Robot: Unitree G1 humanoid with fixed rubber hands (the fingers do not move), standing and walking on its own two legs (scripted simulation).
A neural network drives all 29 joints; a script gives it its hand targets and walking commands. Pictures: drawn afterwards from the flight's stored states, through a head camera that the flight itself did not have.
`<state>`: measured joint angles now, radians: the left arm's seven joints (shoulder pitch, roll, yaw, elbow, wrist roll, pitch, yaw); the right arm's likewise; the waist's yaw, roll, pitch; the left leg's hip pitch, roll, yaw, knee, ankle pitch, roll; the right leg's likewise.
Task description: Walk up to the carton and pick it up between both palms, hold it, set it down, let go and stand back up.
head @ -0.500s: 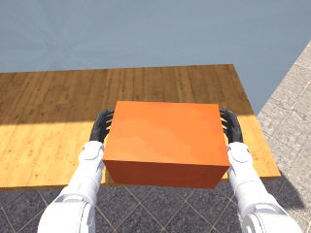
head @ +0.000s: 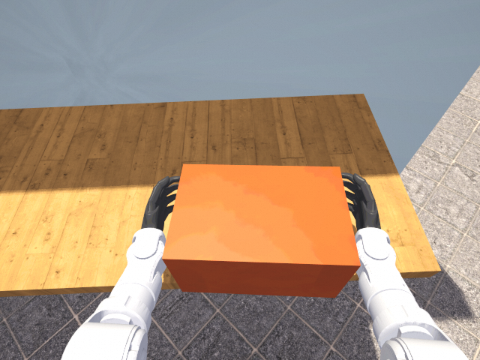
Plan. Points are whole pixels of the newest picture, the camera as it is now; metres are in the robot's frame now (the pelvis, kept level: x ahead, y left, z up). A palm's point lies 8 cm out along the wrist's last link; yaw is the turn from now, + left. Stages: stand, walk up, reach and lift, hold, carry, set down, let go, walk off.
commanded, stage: set down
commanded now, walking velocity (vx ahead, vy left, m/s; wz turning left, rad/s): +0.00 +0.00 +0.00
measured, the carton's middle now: (259, 230) +0.35 -0.03 -0.03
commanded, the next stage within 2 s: let go in 1.20 s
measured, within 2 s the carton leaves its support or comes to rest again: rests again in 0.16 s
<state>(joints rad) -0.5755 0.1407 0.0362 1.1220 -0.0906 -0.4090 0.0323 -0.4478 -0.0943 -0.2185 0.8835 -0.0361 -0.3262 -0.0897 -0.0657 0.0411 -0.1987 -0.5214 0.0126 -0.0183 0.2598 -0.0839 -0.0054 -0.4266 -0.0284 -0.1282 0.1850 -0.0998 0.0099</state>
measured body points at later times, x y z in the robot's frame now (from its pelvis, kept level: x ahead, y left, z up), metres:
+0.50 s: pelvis -0.03 +0.00 -0.01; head +0.03 +0.00 +0.44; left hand +0.42 +0.19 +0.04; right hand +0.37 -0.28 +0.05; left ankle +0.00 +0.12 -0.75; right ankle -0.04 -0.12 -0.75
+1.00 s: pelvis -0.04 -0.01 -0.01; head +0.01 +0.00 +0.44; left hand +0.41 +0.17 +0.04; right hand +0.36 -0.23 +0.06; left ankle +0.00 +0.12 -0.75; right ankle -0.04 -0.12 -0.75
